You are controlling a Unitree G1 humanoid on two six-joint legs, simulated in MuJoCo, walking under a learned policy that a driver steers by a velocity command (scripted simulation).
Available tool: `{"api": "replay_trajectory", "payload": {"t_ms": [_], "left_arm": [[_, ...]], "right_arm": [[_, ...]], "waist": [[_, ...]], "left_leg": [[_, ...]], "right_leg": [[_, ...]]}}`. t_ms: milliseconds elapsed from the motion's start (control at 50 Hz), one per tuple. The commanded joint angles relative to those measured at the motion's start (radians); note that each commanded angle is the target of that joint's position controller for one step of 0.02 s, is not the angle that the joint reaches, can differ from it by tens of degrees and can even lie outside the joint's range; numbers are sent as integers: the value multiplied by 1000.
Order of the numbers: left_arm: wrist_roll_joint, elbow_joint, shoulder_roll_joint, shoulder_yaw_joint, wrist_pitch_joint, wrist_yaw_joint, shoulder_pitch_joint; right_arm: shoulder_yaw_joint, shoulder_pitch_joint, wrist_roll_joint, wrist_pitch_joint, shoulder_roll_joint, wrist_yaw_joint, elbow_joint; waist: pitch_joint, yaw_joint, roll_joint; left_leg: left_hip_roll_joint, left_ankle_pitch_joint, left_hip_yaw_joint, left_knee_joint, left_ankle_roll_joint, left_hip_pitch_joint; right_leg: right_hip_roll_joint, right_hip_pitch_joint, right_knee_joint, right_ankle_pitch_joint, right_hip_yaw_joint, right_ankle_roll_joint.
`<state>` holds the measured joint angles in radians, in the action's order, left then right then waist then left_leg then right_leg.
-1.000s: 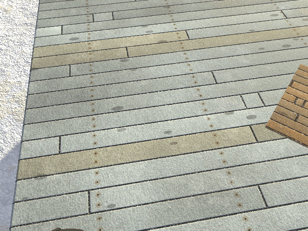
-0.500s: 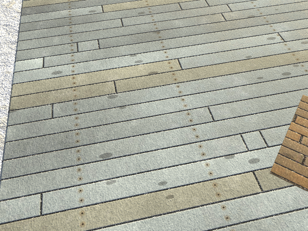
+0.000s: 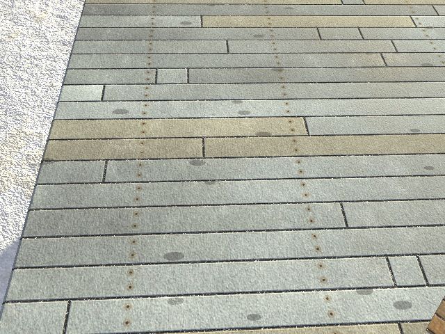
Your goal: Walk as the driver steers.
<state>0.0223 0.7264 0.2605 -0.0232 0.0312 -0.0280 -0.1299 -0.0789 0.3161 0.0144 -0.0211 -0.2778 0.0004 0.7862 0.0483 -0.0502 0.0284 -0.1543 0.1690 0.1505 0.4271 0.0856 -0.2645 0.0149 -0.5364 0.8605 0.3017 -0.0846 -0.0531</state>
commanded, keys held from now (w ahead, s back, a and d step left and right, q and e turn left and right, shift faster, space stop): no key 1.00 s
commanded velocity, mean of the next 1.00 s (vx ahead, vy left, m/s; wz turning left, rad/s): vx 0.02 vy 0.00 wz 0.12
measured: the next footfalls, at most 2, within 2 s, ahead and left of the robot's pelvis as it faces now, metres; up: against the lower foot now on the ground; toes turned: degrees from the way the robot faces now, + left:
right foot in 0.14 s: +0.08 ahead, -0.13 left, +0.00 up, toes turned +7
left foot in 0.46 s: +0.01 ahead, +0.08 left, +0.00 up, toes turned +1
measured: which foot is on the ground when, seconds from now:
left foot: down 0.00-0.14, up 0.16-0.44, down 0.46-1.00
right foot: up 0.00-0.12, down 0.14-1.00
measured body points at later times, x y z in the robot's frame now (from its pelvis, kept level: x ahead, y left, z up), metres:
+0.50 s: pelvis +0.02 -0.04 +0.00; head +0.04 -0.04 +0.45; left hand +0.09 +0.23 -0.13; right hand +0.13 -0.29 -0.14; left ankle -0.03 +0.08 -0.74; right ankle +0.05 -0.13 -0.74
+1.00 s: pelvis +0.01 -0.02 +0.00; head +0.01 -0.02 +0.45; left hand +0.00 +0.23 -0.15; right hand +0.05 -0.27 -0.15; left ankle -0.03 +0.08 -0.74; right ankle +0.05 -0.13 -0.74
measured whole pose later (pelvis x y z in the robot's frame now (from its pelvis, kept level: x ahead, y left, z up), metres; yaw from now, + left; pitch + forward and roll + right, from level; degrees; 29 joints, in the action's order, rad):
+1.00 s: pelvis +0.01 -0.02 +0.00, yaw +5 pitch -2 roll +0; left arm 0.01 1.09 0.22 0.00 0.01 -0.02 -0.25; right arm 0.01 0.25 0.01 0.00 -0.21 0.03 1.09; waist 0.03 0.01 0.00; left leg -0.05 0.24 0.06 0.37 0.03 -0.10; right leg -0.03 -0.18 0.37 0.15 -0.03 0.01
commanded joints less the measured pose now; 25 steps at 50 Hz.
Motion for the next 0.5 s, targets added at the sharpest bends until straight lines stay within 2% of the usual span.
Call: {"api": "replay_trajectory", "payload": {"t_ms": [20,80,100,120,140,160,180,200,220,260,340,380,420,440,460,480,500], "left_arm": [[-11,-70,90,-20,-19,-10,3],[-23,-60,89,-17,-31,-16,-48],[-21,-49,83,-16,-37,-18,-88],[-11,-39,89,-17,-46,-22,-120],[6,-52,144,-22,-52,-31,-98],[4,-73,225,-35,-42,-23,-39],[-5,-54,172,-31,-40,-16,-91],[-8,-51,122,-14,-43,-9,-76],[-7,-49,100,-7,-43,-7,-36],[-2,-38,101,-4,-46,-12,-21],[-6,5,111,-6,-44,-5,-78],[-2,28,128,-13,-39,-1,-102],[-6,45,135,-17,-32,0,-95],[-10,53,136,-18,-30,0,-92],[-11,55,122,-14,-34,1,-103],[-12,50,105,-11,-40,7,-109],[-19,68,63,-2,-35,10,-129]], "right_arm": [[-40,23,10,-3,-156,7,-62],[-34,-10,8,-10,-147,7,-68],[-31,-34,-1,-13,-143,10,-71],[-23,-51,-11,-13,-129,14,-78],[-5,-5,-12,-9,-66,15,-86],[-3,55,-16,-10,-59,22,-96],[-17,33,8,-17,-129,26,-68],[-22,9,2,-21,-134,22,-58],[-20,-2,-1,-26,-121,18,-48],[-10,-8,-1,-35,-101,7,-37],[17,-62,-12,-43,-60,8,-17],[23,-81,-19,-45,-60,15,-2],[29,-59,-21,-39,-56,23,28],[32,-46,-16,-31,-58,27,45],[29,-56,-3,-20,-86,32,51],[28,-64,12,-10,-125,36,49],[32,-136,-5,-6,-119,28,67]], "waist": [[-96,7,-148],[-102,27,-161],[-96,56,-152],[-92,73,-125],[-107,33,46],[-94,-9,208],[-120,37,124],[-94,25,57],[-72,9,49],[-72,6,128],[-99,45,131],[-102,63,152],[-100,41,137],[-98,31,117],[-110,40,81],[-122,58,10],[-69,107,-136]], "left_leg": [[286,-354,285,-44,133,128],[279,-474,309,7,106,117],[256,-425,309,29,75,91],[223,-293,299,60,30,31],[143,-9,191,193,-26,-40],[-29,400,11,307,-64,-172],[24,464,-14,481,-76,-135],[36,408,6,532,-84,-116],[49,354,9,543,-97,-100],[48,299,-11,516,-117,-85],[78,304,-77,285,-134,-18],[87,274,-108,162,-124,25],[92,138,-130,-24,-107,102],[112,5,-113,-129,-95,177],[165,-55,-45,-142,-81,252],[258,-151,43,-113,-60,302],[281,-139,50,-80,-24,141]], "right_leg": [[-28,27,-67,55,13,15],[-49,172,-234,74,30,48],[-50,254,-373,-2,36,60],[-13,361,-521,-118,6,76],[179,441,-605,-199,-183,123],[376,457,-582,-573,-400,258],[395,404,-552,-650,-399,345],[328,370,-550,-637,-313,331],[260,347,-549,-597,-223,285],[180,369,-538,-642,-123,236],[159,446,-502,-645,-98,230],[160,462,-492,-622,-121,233],[145,448,-468,-584,-123,211],[139,407,-462,-537,-124,182],[133,346,-469,-437,-135,146],[100,284,-447,-324,-104,118],[26,358,-528,-162,-30,104]]}}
